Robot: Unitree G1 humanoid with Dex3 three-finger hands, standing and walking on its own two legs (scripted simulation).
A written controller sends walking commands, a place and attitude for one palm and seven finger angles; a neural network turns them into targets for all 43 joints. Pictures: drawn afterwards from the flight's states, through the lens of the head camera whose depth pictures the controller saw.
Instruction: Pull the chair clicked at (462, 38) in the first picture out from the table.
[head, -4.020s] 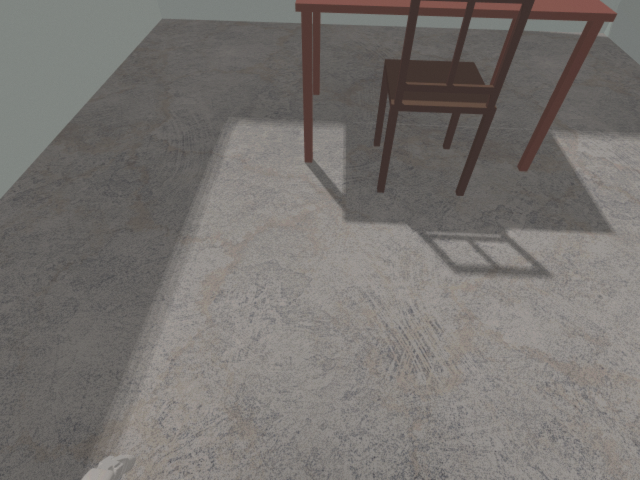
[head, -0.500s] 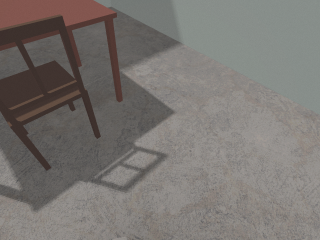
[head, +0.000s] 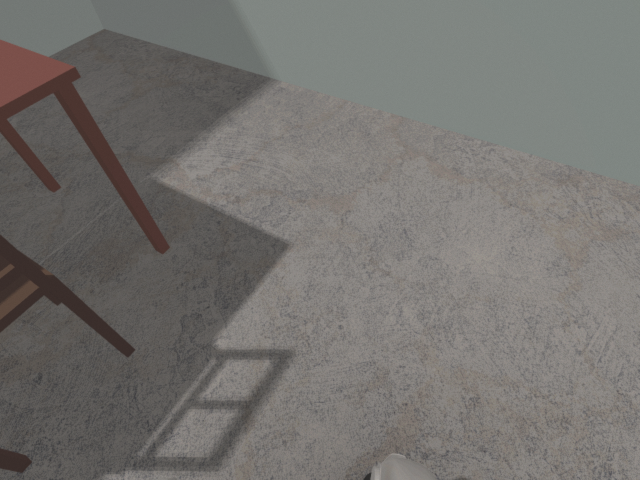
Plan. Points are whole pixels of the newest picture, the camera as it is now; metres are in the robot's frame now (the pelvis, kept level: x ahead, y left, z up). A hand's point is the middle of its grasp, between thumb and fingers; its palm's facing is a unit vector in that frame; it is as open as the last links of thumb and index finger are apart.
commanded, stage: walk to a spot facing it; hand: left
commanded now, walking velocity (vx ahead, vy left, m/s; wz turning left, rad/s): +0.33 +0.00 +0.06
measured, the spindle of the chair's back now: out of the picture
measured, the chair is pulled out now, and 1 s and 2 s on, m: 0.00 0.00 0.00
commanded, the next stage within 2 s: turn to face it in 0.18 s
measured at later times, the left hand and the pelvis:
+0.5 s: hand out of the picture +0.11 +0.16 -0.17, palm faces +0.25 -0.96 -0.11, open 7.4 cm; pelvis +0.18 +0.03 +0.01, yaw +10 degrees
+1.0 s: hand (177, 366) +0.29 +0.25 -0.12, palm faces +0.42 -0.87 -0.25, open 7.4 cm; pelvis +0.24 +0.01 +0.02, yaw +26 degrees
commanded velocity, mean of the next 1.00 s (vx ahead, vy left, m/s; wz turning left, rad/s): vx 0.06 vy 0.00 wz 0.53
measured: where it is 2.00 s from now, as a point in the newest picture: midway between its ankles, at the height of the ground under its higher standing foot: (338, 468)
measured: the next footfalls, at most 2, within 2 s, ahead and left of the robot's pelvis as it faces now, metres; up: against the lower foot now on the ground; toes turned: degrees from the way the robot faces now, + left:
left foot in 0.50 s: +0.29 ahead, +0.14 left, +0.00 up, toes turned +20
right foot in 1.02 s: +0.33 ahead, -0.10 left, +0.00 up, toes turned +25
